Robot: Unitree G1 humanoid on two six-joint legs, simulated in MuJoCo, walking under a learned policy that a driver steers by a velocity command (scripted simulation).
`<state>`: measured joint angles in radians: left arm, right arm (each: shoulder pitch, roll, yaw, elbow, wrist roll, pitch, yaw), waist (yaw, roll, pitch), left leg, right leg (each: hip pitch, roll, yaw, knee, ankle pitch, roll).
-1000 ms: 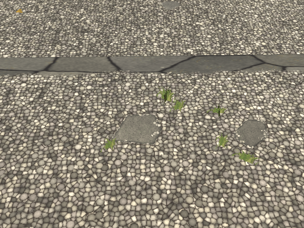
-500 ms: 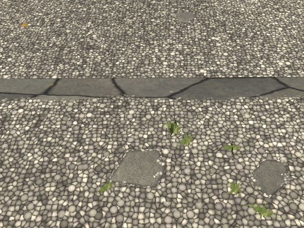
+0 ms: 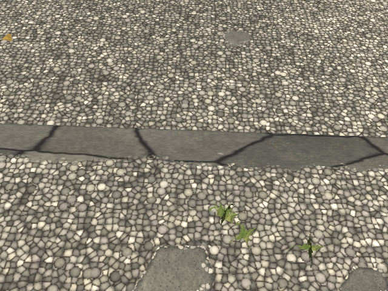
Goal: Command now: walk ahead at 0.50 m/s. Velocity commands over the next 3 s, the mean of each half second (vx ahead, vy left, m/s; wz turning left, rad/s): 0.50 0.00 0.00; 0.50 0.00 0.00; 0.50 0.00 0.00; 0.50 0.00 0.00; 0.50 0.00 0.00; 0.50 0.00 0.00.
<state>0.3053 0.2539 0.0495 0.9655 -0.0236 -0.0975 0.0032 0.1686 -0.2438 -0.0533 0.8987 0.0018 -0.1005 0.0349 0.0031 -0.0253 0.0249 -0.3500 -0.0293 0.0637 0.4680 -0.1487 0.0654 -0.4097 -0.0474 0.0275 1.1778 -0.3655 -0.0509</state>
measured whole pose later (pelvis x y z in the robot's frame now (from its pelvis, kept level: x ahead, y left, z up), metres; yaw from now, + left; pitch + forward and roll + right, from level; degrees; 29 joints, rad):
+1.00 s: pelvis +0.55 -0.02 -0.01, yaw +0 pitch +2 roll -2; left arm 0.40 0.25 0.07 1.02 -0.02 -0.06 0.01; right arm 0.01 -0.23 -0.06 0.86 0.02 -0.10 0.04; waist 0.06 0.01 0.01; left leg -0.50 0.03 0.03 0.51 -0.05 0.06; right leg 0.05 -0.01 -0.05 0.38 -0.44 0.01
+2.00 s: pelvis +1.09 -0.04 +0.01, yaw +0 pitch +2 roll -2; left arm 0.36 0.23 0.06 1.01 -0.01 -0.08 0.00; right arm 0.03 -0.24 -0.06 0.90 0.02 -0.07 0.01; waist 0.07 0.04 0.00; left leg -0.65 0.11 -0.02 0.59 0.07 0.02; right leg 0.03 0.05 -0.06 0.19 -0.25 -0.04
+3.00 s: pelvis +1.66 -0.06 +0.01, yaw +0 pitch +1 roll -1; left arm 0.34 0.23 0.06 1.00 0.00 -0.09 0.00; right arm 0.09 -0.27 -0.08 0.92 0.01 -0.07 -0.01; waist 0.06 0.04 0.00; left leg -0.69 0.14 -0.04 0.80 -0.02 0.01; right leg -0.07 0.06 -0.06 0.22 -0.18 -0.07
